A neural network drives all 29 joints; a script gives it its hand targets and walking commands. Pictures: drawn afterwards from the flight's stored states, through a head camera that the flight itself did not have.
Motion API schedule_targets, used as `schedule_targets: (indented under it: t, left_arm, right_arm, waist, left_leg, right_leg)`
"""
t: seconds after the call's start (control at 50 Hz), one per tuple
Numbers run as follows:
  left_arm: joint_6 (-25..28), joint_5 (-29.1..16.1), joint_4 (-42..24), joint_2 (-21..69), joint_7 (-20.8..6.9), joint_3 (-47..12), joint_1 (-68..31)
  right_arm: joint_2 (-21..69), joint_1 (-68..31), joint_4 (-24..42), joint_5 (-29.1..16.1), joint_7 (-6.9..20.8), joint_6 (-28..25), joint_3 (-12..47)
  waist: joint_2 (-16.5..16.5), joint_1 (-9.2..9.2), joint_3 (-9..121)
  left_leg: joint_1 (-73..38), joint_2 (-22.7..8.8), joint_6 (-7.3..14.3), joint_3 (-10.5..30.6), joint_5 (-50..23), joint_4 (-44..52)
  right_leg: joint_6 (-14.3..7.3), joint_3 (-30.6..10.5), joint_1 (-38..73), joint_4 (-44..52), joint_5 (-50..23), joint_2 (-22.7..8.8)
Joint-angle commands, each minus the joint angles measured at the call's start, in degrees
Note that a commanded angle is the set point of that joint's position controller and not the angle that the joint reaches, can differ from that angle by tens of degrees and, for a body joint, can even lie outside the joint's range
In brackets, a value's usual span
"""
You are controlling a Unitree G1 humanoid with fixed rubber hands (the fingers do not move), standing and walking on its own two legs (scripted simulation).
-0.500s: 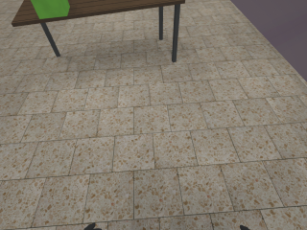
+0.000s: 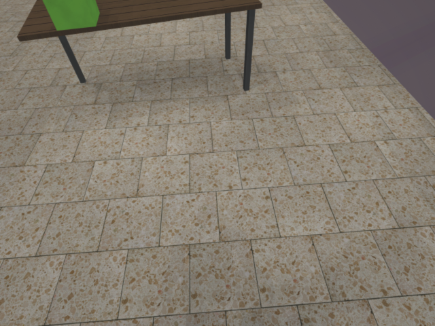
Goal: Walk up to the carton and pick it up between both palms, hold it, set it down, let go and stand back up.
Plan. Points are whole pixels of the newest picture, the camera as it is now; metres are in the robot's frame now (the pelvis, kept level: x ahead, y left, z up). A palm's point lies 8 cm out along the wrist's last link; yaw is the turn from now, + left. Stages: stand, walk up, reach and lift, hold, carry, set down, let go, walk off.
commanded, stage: stand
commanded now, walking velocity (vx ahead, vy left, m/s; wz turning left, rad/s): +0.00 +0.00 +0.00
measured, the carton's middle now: out of the picture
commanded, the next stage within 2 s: none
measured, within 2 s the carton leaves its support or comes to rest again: neither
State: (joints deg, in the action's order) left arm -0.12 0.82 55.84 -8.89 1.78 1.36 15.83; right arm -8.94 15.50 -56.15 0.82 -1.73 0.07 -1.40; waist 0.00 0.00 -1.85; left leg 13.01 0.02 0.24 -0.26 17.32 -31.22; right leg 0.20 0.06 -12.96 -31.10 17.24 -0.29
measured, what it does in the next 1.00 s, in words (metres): stands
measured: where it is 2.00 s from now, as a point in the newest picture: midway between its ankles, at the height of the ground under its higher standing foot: outside the picture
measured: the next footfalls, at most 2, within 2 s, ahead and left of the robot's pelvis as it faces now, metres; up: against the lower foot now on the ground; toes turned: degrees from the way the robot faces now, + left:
none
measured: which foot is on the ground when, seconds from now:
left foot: down 0.00-1.00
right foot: down 0.00-1.00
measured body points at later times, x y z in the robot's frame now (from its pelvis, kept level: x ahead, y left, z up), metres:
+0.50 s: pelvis +0.00 +0.00 +0.01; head +0.01 +0.00 +0.45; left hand -0.01 +0.21 -0.16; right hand -0.01 -0.20 -0.16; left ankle -0.01 +0.12 -0.73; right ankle -0.01 -0.12 -0.73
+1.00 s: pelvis -0.01 +0.01 +0.01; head +0.00 +0.01 +0.46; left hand -0.03 +0.20 -0.16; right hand -0.03 -0.19 -0.16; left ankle -0.01 +0.12 -0.73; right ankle -0.01 -0.12 -0.73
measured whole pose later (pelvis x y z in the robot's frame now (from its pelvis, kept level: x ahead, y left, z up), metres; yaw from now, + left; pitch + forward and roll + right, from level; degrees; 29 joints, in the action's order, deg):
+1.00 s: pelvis -0.01 +0.01 +0.01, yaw +0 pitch -3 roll +0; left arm -0.1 0.8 67.2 -5.2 2.6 0.4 16.9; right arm -5.4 16.7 -66.7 0.8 -2.5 -0.1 -0.6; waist 0.1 0.1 -3.3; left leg 9.8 0.5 0.7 -0.4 14.5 -26.7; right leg 0.9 -0.3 -9.8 -26.6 14.3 -0.8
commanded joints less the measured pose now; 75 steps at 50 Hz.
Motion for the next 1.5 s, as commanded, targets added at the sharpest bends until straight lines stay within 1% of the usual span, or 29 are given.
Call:
schedule_targets:
  t: [0.0, 0.26, 0.52, 0.96, 1.48]
  left_arm:
    - [0.8, 0.0, -0.1, -4.9, 0.4, 1.2, 2.6]
    - [0.6, 0.0, 6.2, -2.8, 0.7, 0.6, 3.7]
    - [0.4, 0.0, 9.5, -1.2, 1.0, 0.1, 4.6]
    - [0.3, 0.0, 11.0, -0.3, 1.0, -0.4, 5.8]
    - [0.5, -0.1, 11.1, 0.0, 1.0, -0.6, 6.7]
  right_arm:
    - [-5.0, 2.5, 0.3, 0.0, -0.4, -0.8, -1.2]
    - [-3.0, 3.7, -5.8, -0.1, -0.7, -0.7, -0.6]
    - [-1.4, 4.6, -8.8, 0.0, -0.9, -0.5, -0.1]
    - [-0.6, 5.7, -10.0, -0.1, -1.0, -0.5, 0.2]
    - [-0.4, 6.5, -9.8, -0.2, -0.8, -0.8, 0.4]
  waist:
    - [0.0, 0.00, -0.5]
    - [0.0, 0.03, -2.8]
    - [0.0, 0.04, -4.1]
    - [0.0, 0.07, -4.5]
    - [0.1, 0.10, -4.4]
  left_leg:
    - [-0.2, -3.9, 2.4, 4.5, -10.8, 7.3]
    - [-1.2, -4.0, 2.0, 4.4, -9.8, 9.5]
    - [-1.0, -4.0, 1.8, 4.4, -8.2, 10.6]
    - [-0.2, -4.0, 1.9, 4.7, -6.3, 11.4]
    - [-0.6, -4.1, 2.1, 4.8, -7.5, 11.6]
  right_leg:
    - [-2.5, -4.0, 0.4, 6.8, -10.7, -3.5]
    - [-2.0, -3.8, 1.5, 8.8, -10.0, -3.7]
    - [-1.6, -3.7, 1.5, 9.7, -8.8, -3.7]
    - [-1.3, -3.6, 1.0, 9.9, -7.8, -3.7]
    - [-1.2, -3.6, 1.1, 9.9, -8.8, -4.0]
